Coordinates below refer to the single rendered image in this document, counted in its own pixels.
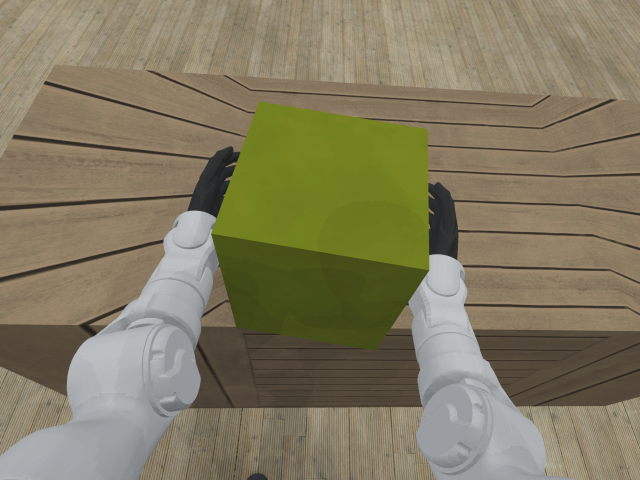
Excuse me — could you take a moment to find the left robot forearm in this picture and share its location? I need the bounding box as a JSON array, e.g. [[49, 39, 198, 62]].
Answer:
[[67, 211, 219, 413]]

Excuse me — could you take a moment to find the right robot forearm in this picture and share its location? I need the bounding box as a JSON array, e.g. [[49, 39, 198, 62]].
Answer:
[[408, 254, 522, 415]]

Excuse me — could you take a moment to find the left robot upper arm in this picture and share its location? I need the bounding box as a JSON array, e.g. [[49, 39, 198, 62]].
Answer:
[[0, 323, 201, 480]]

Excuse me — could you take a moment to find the pedestal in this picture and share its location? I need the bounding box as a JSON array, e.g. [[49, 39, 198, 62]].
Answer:
[[0, 65, 640, 408]]

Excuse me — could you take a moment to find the right robot hand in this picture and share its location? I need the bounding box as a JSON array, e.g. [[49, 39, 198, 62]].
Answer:
[[428, 182, 458, 260]]

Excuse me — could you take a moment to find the carton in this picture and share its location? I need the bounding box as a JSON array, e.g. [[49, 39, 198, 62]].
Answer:
[[211, 101, 429, 351]]

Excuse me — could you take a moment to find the right robot upper arm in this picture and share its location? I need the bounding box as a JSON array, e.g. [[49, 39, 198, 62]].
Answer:
[[416, 383, 577, 480]]

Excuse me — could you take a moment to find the left robot hand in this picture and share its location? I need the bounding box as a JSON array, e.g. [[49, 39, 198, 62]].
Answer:
[[187, 146, 240, 219]]

